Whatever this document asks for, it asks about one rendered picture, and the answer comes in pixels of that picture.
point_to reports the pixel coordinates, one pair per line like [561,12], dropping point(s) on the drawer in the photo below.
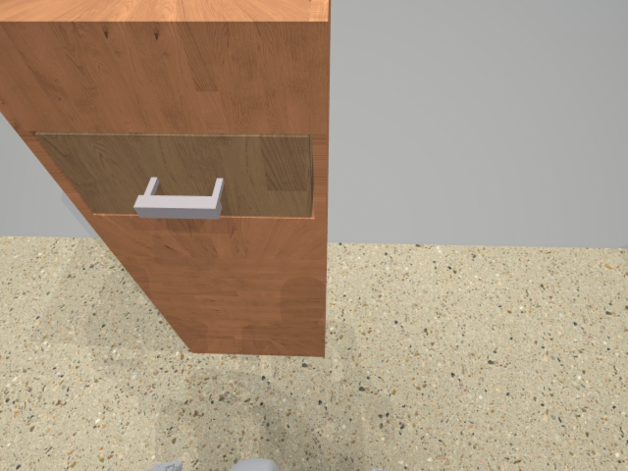
[265,174]

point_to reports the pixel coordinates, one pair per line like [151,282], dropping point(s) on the cabinet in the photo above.
[251,285]

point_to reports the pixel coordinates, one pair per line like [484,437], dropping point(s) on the handle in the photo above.
[179,207]

